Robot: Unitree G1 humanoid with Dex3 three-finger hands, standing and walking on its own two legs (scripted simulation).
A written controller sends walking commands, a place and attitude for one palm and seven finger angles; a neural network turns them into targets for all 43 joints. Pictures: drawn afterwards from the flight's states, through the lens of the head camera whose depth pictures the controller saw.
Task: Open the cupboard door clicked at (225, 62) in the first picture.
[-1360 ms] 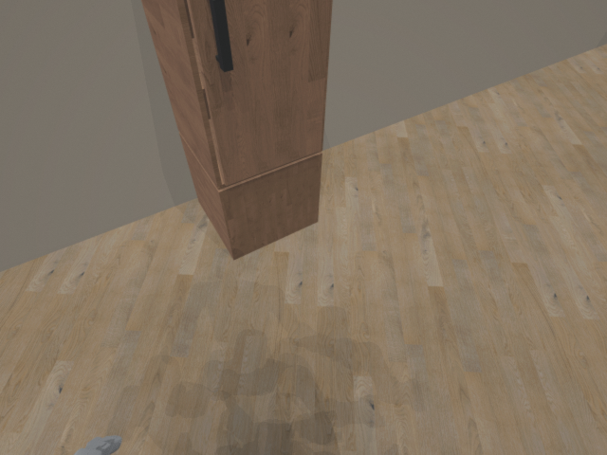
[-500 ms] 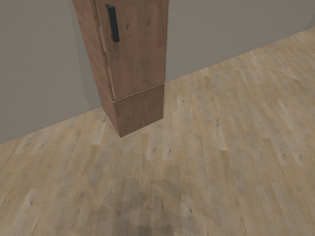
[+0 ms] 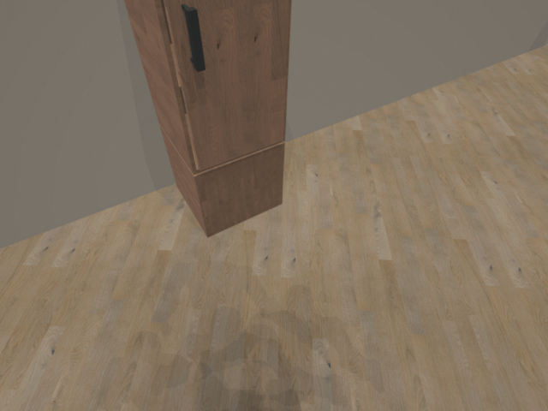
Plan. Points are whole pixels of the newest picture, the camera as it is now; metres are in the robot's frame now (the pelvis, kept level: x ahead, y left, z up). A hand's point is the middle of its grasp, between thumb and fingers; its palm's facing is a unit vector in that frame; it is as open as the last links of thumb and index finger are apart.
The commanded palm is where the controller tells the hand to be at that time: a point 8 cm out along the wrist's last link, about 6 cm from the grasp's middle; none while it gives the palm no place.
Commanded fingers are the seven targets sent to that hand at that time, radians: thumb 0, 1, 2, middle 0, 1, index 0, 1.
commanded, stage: look at it before walking up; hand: left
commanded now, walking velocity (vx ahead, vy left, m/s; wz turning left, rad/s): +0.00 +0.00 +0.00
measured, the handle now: (192, 38) +0.96 +0.28 +0.12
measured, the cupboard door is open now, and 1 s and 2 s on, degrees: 0 0 0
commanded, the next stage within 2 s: walk to a spot facing it in 0.08 s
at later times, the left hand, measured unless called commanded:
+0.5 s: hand out of the picture +0.07 +0.21 -0.18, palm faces -0.11 -0.96 -0.27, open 7.4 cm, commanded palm none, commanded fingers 0.00 0.90 0.90 -0.20 -0.30 -0.20 -0.30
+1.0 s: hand out of the picture +0.11 +0.22 -0.18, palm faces -0.29 -0.94 -0.19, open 7.4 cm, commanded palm none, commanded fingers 0.00 0.90 0.90 -0.20 -0.30 -0.20 -0.30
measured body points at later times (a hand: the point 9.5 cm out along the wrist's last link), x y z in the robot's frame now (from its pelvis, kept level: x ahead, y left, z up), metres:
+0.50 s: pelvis -0.01 -0.01 -0.02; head +0.02 -0.01 +0.43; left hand +0.07 +0.26 -0.16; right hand +0.05 -0.28 -0.16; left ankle +0.00 +0.12 -0.75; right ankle +0.00 -0.12 -0.74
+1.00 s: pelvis +0.01 +0.03 -0.01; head +0.03 +0.05 +0.44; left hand +0.13 +0.27 -0.17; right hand +0.01 -0.25 -0.13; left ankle +0.02 +0.14 -0.75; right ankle -0.01 -0.10 -0.72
